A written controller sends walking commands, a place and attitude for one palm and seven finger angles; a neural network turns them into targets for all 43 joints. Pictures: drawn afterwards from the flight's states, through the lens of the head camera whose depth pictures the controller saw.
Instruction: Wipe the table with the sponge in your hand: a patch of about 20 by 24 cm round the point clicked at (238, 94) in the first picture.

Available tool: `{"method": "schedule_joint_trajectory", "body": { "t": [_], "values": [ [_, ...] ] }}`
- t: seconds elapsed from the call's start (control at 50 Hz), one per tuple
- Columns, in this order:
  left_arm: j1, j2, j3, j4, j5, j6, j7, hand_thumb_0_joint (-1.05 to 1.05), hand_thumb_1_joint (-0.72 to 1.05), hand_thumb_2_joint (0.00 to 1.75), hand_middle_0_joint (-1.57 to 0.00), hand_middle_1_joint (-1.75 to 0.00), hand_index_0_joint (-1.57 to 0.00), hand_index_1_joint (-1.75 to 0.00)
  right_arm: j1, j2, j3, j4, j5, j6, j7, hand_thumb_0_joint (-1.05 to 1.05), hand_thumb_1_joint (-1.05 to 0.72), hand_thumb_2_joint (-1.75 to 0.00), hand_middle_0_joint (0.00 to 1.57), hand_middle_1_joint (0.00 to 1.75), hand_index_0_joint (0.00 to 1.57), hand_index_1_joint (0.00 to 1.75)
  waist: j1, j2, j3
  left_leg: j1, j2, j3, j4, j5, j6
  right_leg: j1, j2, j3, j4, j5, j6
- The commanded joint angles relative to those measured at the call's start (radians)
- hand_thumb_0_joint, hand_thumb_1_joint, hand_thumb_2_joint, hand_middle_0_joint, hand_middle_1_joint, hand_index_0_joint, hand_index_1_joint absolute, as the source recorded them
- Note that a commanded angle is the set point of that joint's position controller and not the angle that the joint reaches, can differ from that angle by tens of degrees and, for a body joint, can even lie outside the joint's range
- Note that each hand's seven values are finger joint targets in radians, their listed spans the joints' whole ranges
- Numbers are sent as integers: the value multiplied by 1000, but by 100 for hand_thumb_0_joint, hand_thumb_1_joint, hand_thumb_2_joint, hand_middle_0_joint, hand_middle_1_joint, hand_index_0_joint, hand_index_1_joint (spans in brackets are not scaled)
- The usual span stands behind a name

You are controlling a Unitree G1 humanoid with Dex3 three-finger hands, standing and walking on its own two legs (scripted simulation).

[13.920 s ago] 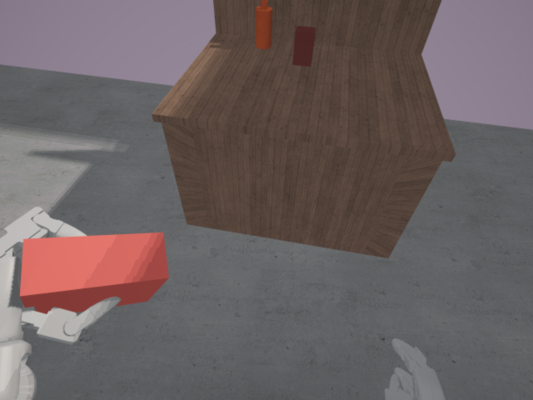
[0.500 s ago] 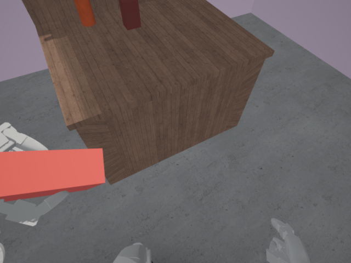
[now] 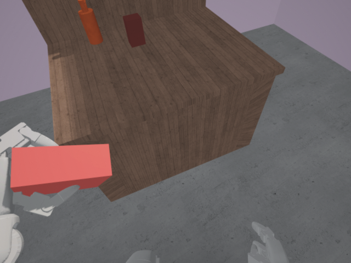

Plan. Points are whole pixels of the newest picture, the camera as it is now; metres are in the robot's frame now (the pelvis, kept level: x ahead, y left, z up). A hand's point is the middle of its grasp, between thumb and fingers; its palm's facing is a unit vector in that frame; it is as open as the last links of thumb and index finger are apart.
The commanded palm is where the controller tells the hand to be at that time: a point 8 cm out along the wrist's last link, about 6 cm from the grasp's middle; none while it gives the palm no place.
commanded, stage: take the last steps up to it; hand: left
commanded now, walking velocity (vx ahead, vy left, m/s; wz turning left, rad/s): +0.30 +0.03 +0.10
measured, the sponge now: (77, 169) +0.24 +0.19 +0.15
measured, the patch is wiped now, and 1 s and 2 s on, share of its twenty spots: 0.00 0.00 0.00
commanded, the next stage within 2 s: come to a stop and stand still in 1.60 s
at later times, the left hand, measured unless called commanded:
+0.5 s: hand (63, 121) +0.31 +0.23 +0.20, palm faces +0.44 -0.80 -0.41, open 9.7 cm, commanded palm +0.25 +0.26 +0.19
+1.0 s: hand (96, 100) +0.38 +0.19 +0.18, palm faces +0.39 -0.80 -0.46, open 9.7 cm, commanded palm +0.32 +0.24 +0.19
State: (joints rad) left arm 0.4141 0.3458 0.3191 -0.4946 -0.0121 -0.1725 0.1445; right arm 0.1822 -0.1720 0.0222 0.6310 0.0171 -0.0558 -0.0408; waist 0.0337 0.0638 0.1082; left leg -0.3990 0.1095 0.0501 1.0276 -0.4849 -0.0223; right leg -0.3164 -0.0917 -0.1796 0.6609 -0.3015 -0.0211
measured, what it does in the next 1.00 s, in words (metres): walks ahead: left foot, then right foot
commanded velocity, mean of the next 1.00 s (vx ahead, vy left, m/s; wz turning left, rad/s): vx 0.26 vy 0.06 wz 0.07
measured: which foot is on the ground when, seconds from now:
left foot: up 0.00-0.28, down 0.30-0.64, up 0.66-1.00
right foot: down 0.00-0.30, up 0.32-0.62, down 0.64-1.00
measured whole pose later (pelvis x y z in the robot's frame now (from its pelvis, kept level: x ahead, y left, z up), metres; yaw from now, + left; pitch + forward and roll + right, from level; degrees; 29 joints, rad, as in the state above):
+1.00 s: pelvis +0.18 -0.05 +0.02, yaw +4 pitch +0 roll +1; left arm 0.53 0.39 0.36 -0.59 -0.01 -0.24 0.16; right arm 0.19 -0.27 -0.06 0.59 0.01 -0.05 -0.05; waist -0.01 -0.04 0.11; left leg -0.41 0.06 0.14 0.67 -0.30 -0.02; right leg -0.20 -0.09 -0.18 0.49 -0.29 -0.01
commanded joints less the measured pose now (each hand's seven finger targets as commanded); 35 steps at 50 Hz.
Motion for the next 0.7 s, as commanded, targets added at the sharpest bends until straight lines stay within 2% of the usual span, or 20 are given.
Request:
{"method": "schedule_joint_trajectory", "body": {
  "t": [0.0,0.06,0.14,0.18,0.24,0.26,0.28,0.3,0.32,0.36,0.4,0.44,0.5,0.56,0.58,0.6,0.62,0.64,0.66,0.68],
  "values": [
    [-50,245,204,-221,-20,-78,23,0,10,130,-120,-160,-120,-160,-119,-111,-52,-148,-4,-51,-17,0,-90,-90,20,30,20,30,-19,-200,-121,-264,-1,-43,221,58,-13,220,-298,409,-395,175,-149],
    [1,219,201,-270,-18,-99,29,0,10,130,-120,-160,-120,-160,-110,-105,-54,-153,-6,-33,-6,0,-90,-90,20,30,20,30,-27,-165,-209,-156,-6,17,-37,93,-8,284,-255,211,-332,377,-128],
    [103,199,209,-292,-21,-103,47,0,10,130,-120,-160,-120,-160,-93,-106,-68,-193,-13,-39,0,0,-90,-90,20,30,20,30,7,-207,-232,-87,-45,107,-319,120,7,349,-242,201,-295,474,-137],
    [129,189,202,-296,-25,-97,55,0,10,130,-120,-160,-120,-160,-67,-108,-73,-202,-13,-37,-2,0,-90,-90,20,30,20,30,-3,-192,-248,-21,-67,136,-437,173,10,357,-224,175,-256,444,-116],
    [73,186,188,-309,-24,-97,58,0,10,130,-120,-160,-120,-160,-31,-135,-95,-205,-13,-29,-20,0,-90,-90,20,30,20,30,-31,-110,-247,220,-64,125,-589,301,29,200,-162,140,-122,276,-52],
    [56,180,169,-327,-24,-101,57,0,10,130,-120,-160,-120,-160,-26,-160,-106,-208,-9,-30,-28,0,-90,-90,20,30,20,30,-46,40,-249,336,31,-19,-633,316,83,72,-108,102,34,205,-15],
    [42,179,167,-343,-22,-112,60,0,10,130,-120,-160,-120,-160,-30,-168,-107,-211,-8,-31,-27,0,-90,-90,20,30,20,30,-44,237,-264,473,228,-301,-656,494,191,-143,6,46,243,-131,38],
    [21,200,169,-326,-11,-119,60,0,10,130,-120,-160,-120,-160,-39,-158,-99,-220,-6,-38,-21,0,-90,-90,20,30,20,30,-38,249,-238,469,321,-452,-710,573,268,-245,47,100,412,-341,32],
    [-3,234,186,-271,-4,-117,52,0,10,130,-120,-160,-120,-160,-56,-151,-84,-200,-17,-44,-23,0,-90,-90,20,30,20,30,-43,212,-198,383,333,-462,-742,446,277,-279,15,153,503,-310,28],
    [-81,248,183,-318,-1,-112,42,0,10,130,-120,-160,-120,-160,-55,-148,-90,-180,-8,-53,-23,0,-90,-90,20,30,20,30,-40,146,-151,352,283,-343,-722,438,261,-321,-25,161,482,-222,39],
    [-35,194,149,-324,-5,-112,32,0,10,130,-120,-160,-120,-160,-37,-146,-88,-173,-2,-71,-17,0,-90,-90,20,30,20,30,-30,150,-159,311,212,-190,-719,447,224,-268,-23,119,388,-143,51],
    [25,162,133,-316,-13,-107,24,0,10,130,-120,-160,-120,-160,-31,-144,-83,-174,-3,-82,-12,0,-90,-90,20,30,20,30,-26,180,-173,240,169,-92,-729,437,193,-157,-6,73,266,-91,56],
    [42,154,131,-261,-17,-102,19,0,10,130,-120,-160,-120,-160,-30,-139,-74,-171,-8,-92,-12,0,-90,-90,20,30,20,30,-33,171,-166,210,162,-51,-719,442,171,-60,23,22,88,-63,65],
    [9,169,151,-189,-14,-89,23,0,10,130,-120,-160,-120,-160,-36,-137,-70,-166,-9,-83,-21,0,-90,-90,20,30,20,30,-26,108,-180,179,134,-9,-621,311,130,78,62,-28,-91,-21,66],
    [-16,165,141,-165,-13,-86,23,0,10,130,-120,-160,-120,-160,-47,-130,-69,-163,-6,-76,-24,0,-90,-90,20,30,20,30,-21,67,-179,129,116,3,-546,236,112,154,53,-15,-166,11,60],
    [-29,178,145,-138,-7,-82,24,0,10,130,-120,-160,-120,-160,-44,-119,-69,-154,-6,-68,-26,0,-90,-90,20,30,20,30,-20,-56,-186,74,65,47,-383,152,88,213,-14,81,-251,31,30],
    [-49,211,157,-131,-1,-76,26,0,10,130,-120,-160,-120,-160,-45,-91,-62,-161,-6,-58,-26,0,-90,-90,20,30,20,30,-26,-325,-195,-111,-43,106,-127,13,45,304,-213,405,-345,54,-55],
    [-70,243,185,-140,-12,-70,30,0,10,130,-120,-160,-120,-160,-98,-100,-54,-177,-7,-65,-26,0,-90,-90,20,30,20,30,-4,-421,-175,-258,-90,34,83,-105,22,324,-364,632,-411,114,-139],
    [-136,232,179,-150,-15,-72,25,0,10,130,-120,-160,-120,-160,-98,-115,-56,-161,-11,-72,-21,0,-90,-90,20,30,20,30,-21,-337,-163,-248,-58,-51,162,-38,19,260,-362,604,-427,16,-131],
    [-105,231,181,-138,-23,-81,17,0,10,130,-120,-160,-120,-160,-89,-119,-63,-153,-5,-72,-20,0,-90,-90,20,30,20,30,-22,-317,-126,-267,-37,-63,204,10,10,236,-345,582,-429,17,-136]
  ]
}}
